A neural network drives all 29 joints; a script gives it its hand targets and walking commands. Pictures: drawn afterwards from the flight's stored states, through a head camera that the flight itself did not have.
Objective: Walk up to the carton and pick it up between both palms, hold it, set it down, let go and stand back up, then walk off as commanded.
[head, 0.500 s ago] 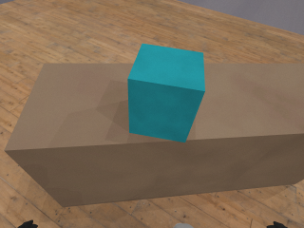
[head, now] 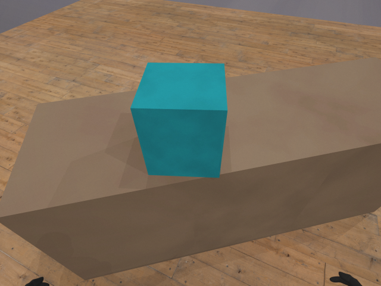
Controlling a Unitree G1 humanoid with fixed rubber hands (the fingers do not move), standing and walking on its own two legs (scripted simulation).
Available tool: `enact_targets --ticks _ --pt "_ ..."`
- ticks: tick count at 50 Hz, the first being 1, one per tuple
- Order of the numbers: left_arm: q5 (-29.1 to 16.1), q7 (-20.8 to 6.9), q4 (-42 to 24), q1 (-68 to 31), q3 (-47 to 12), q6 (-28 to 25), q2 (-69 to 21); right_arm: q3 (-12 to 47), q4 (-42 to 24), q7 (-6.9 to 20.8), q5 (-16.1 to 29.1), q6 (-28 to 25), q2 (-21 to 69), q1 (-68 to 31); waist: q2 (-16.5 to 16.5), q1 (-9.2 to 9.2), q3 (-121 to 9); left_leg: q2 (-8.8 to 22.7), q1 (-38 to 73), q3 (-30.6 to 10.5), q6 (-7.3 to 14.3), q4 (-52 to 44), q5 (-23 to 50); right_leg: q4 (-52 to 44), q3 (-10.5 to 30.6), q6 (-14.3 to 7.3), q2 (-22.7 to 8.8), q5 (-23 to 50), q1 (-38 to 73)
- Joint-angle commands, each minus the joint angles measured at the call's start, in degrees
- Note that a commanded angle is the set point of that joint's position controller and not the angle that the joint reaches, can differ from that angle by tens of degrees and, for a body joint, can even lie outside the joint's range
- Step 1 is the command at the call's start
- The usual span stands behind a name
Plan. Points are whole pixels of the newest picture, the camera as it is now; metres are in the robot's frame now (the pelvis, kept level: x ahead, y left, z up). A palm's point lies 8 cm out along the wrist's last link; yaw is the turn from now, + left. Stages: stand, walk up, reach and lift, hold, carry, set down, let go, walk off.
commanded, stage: walk up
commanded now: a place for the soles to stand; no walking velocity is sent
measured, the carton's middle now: (184, 121) +0.55 +0.02 +0.03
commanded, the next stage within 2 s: none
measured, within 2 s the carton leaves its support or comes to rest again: neither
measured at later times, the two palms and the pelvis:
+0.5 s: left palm out of the picture +0.13 +0.33 -0.05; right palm out of the picture +0.14 -0.33 -0.04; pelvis +0.00 +0.00 +0.00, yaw +0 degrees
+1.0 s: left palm (85, 274) +0.19 +0.22 -0.04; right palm out of the picture +0.17 -0.43 -0.09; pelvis +0.07 -0.11 -0.01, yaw -3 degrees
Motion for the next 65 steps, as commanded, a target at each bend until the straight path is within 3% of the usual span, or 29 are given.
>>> enact_targets --ticks 1,4,7,17,22,23,24,25,28,30,34,38,39,42,43,44,45,46,47,48,51,54,58,60,61,62,63,64,65 --pt "-1.1 -0.11 -3.44 -3.56 3.19 -2.12 8.97 -3.16 -1.41 -0.64 1.27 -2.14 -11.46 -3.29 -2.64 0.83 -7.74 10.76 9.99 -17.7 3.49 -13.21 3.77 -1.78 3.98 -3.44 -4.37 4.94 -8.42" --pt "-0.88 -0.02 -3.01 -3.26 3.35 -1.83 10.35 -2.37 -0.94 -0.21 1.84 -1.94 -10.32 -3.99 -3.87 1.17 -5.18 9.5 3.58 -14.46 2.57 -13.03 -4.1 -5.47 6.33 -4.38 -5.52 -0.41 -6.09" --pt "-0.86 -0.15 -2.58 -3.9 3.14 -2.14 10.83 -2.71 -0.45 0.03 1.82 -1.81 -10.38 -3.98 -1.94 0.23 -5.33 7.51 6.75 -14.22 1.86 -10.72 0.02 -7.26 8.92 -5.02 -6.84 2.58 -8.64" --pt "-0.97 -0.11 -1.52 -3.67 2.89 -2.21 10.57 -2.34 0.21 -0.1 2.03 -1.91 -10.65 -6.53 -2.64 0.54 -7.79 8.46 9.49 -13.47 2.27 -9.43 6.67 -5.82 6.96 -4.49 -6.13 6.65 -7.51" --pt "-1.1 -0.22 -2.11 -4.51 3.03 -2.06 10.5 -2.23 -0.16 -0.07 2.04 -1.95 -10.63 -7.25 -1.73 0.55 -7.39 8.75 8.45 -14.13 2.41 -11.14 0.52 -6.0 6.41 -4.17 -5.83 3.46 -8.76" --pt "1.53 -3.24 -5.64 -2.85 3.88 -0.19 8.22 -4.15 0.77 -1.17 1.36 -3.04 -13.79 5.02 -1.75 -1.57 -11.77 14.86 19.47 -24.44 5.61 -20.22 -24.58 3.4 2.58 -5.31 -0.28 -17.09 -16.17" --pt "1.36 -4.22 -6.83 -4.63 4.68 0.6 6.92 -5.43 1.89 -2.03 -0.51 -3.36 -16.85 10.06 3.25 -3.65 -6.78 24.95 23.7 -36.15 8.97 -28.45 -39.07 16.04 -2.25 -3.07 0.08 -16.66 -28.42" --pt "2.03 -4.4 -8.37 -5.75 5.36 1.15 7.99 -5.95 1.71 -3.01 -0.8 -3.7 -17.97 10.84 -0.58 -3.85 -3.48 29.77 22.83 -41.8 9.64 -31.6 -40.26 21.93 0.68 -2.01 -1.99 -14.73 -33.57" --pt "2.62 -6.06 -8.51 -3.87 6.09 0.57 8.76 -5.65 -0.17 -4.25 -0.69 -5.54 -16.46 7.99 -4.34 -0.87 -2.7 24.65 19.33 -32.24 6.65 -30.57 -30.04 24.57 2.13 -1.72 -5.35 -8.92 -30.78" --pt "2.2 -7.09 -7.0 -1.85 5.91 0.2 8.04 -5.41 -1.77 -4.12 -0.55 -6.12 -15.6 6.55 -0.85 -0.6 -5.88 18.57 18.42 -23.1 4.0 -28.88 -22.79 21.11 -0.49 -1.49 -5.48 -4.17 -25.6" --pt "1.8 -8.11 -8.4 -5.57 5.27 0.63 5.69 -5.0 -4.75 -3.29 -0.16 -6.27 -14.39 7.53 5.94 -1.42 -2.48 14.06 11.08 -13.78 6.16 -29.03 -18.82 12.31 -6.38 0.31 -7.14 3.4 -20.93" --pt "1.28 -7.14 -6.8 -3.59 5.33 0.75 6.08 -5.08 -6.86 -2.34 0.55 -5.33 -14.62 2.89 10.55 1.0 -2.26 13.86 -2.21 -11.1 6.13 -26.12 -23.83 7.98 -9.15 -0.11 -6.67 6.46 -6.75" --pt "1.46 -6.63 -6.08 -2.62 5.21 0.69 6.71 -5.1 -6.58 -2.2 0.47 -5.01 -14.77 2.4 10.06 0.78 -4.19 13.3 -2.0 -10.59 6.61 -23.38 -23.85 7.09 -10.84 -0.32 -5.87 5.5 -3.95" --pt "1.36 -4.86 -4.01 4.01 6.13 0.27 8.0 -4.24 -5.73 -1.81 0.49 -3.93 -13.37 0.85 5.21 5.17 -5.27 12.53 -9.13 -7.84 4.32 -11.62 -26.66 4.52 -10.51 -1.44 -4.69 2.9 6.14" --pt "1.11 -4.19 -2.61 7.89 6.87 0.3 9.54 -3.64 -4.98 -1.88 0.27 -3.21 -11.32 1.57 -0.32 6.9 -5.17 11.17 -12.82 -7.25 3.43 -3.12 -29.66 2.7 -9.95 -2.33 -2.82 -3.69 10.31" --pt "0.79 -3.38 -2.0 10.43 7.53 0.11 12.38 -2.59 -5.06 -1.67 0.25 -2.46 -8.36 2.24 -11.23 8.49 -1.38 6.04 -16.11 -5.32 1.62 10.98 -30.83 -6.49 -2.02 -3.29 -3.52 -15.09 6.69" --pt "1.13 -2.58 -3.74 7.74 8.55 -0.4 16.68 -1.19 -6.68 -1.49 0.97 -2.02 -3.63 0.96 -24.08 8.72 3.65 -1.03 -22.35 -6.27 -0.93 26.84 -25.75 -18.82 20.74 -5.88 -12.65 -33.22 -3.19" --pt "1.31 -2.32 -7.8 2.05 8.36 -1.23 18.17 -2.05 -9.03 -1.44 1.05 -2.19 -5.56 -0.51 -17.79 6.16 9.83 -3.07 -26.1 -15.93 -1.67 30.0 -16.92 -29.54 38.45 -9.18 -17.06 -44.64 -10.9" --pt "0.91 -1.82 -8.0 1.24 7.99 -1.92 17.87 -3.86 -9.54 -1.58 1.65 -2.3 -9.88 -1.2 -11.62 5.84 13.09 -2.42 -27.25 -18.33 -2.35 30.79 -9.83 -33.14 41.38 -9.97 -19.24 -39.9 -9.25" --pt "1.0 -1.39 -7.24 1.53 8.67 -2.34 18.82 -4.54 -8.91 -2.08 2.41 -2.32 -10.99 -0.6 -14.36 5.83 9.89 -1.2 -28.14 -20.32 -2.39 30.88 -7.43 -29.66 38.2 -9.8 -18.71 -28.46 -4.1" --pt "0.34 -1.07 -6.88 -0.02 6.07 -2.07 12.05 -3.89 -1.55 -2.33 2.09 -2.55 -11.22 5.29 -17.97 3.35 1.77 -0.52 -20.63 -17.96 -3.92 24.45 -2.63 -17.11 17.09 -5.8 -11.97 7.3 1.86" --pt "0.75 -0.89 -7.07 0.29 4.8 -2.25 9.05 -2.83 -1.23 -2.21 1.42 -1.92 -8.4 1.63 -17.56 3.87 -0.09 0.04 -14.3 -15.92 -5.11 16.55 -2.52 -13.31 9.28 -9.91 -12.84 23.68 0.75" --pt "0.37 -1.16 -7.1 -0.95 4.58 -1.29 10.29 -1.09 -0.47 -2.19 1.75 -2.49 -6.55 -1.73 -18.01 5.38 -0.76 -2.41 -7.09 -10.33 -4.43 2.35 2.23 -6.36 1.13 -8.64 -11.0 35.58 1.28" --pt "-0.6 -1.33 -7.31 -1.86 4.46 -0.27 10.95 -1.21 0.92 -2.59 2.06 -3.09 -6.68 1.69 -14.56 2.75 -6.13 -4.62 0.95 -9.32 -3.26 -8.92 11.52 1.53 -0.66 -6.31 -10.28 34.0 3.62" --pt "-1.06 -1.51 -7.62 -2.84 4.13 -0.02 10.49 -2.03 1.68 -2.99 2.11 -3.44 -8.74 3.82 -11.2 1.09 -10.03 -3.01 6.76 -11.1 -2.36 -11.37 17.69 8.31 -1.54 -4.84 -9.96 30.7 2.38" --pt "-1.43 -1.52 -7.38 -1.93 3.55 -0.33 8.69 -3.32 1.26 -3.3 1.64 -3.7 -12.16 4.65 -4.81 0.14 -12.72 1.91 10.71 -17.67 -0.13 -9.83 23.47 14.67 -2.44 -2.88 -9.12 22.84 -1.42" --pt "-2.16 -1.52 -7.95 -0.03 2.86 -0.57 7.14 -3.99 0.42 -3.38 1.37 -3.69 -15.56 4.48 5.94 0.13 -16.1 10.64 15.93 -31.68 4.1 -8.22 36.96 23.09 -6.12 -0.39 -3.63 8.64 -9.65" --pt "-2.07 -0.96 -7.31 1.08 3.18 0.32 6.69 -3.54 -0.51 -3.28 1.6 -3.27 -14.54 4.4 9.58 -0.44 -15.7 15.61 16.0 -40.0 11.6 -9.56 42.92 26.03 -4.59 -0.03 -0.25 -14.99 -13.64" --pt "-1.9 -0.55 -6.83 0.32 3.27 1.04 7.66 -3.02 -0.77 -3.14 1.91 -2.93 -13.16 3.57 7.33 -0.45 -12.44 17.38 10.41 -40.13 14.14 -10.28 38.89 24.37 -2.46 0.32 -2.36 -19.53 -11.99"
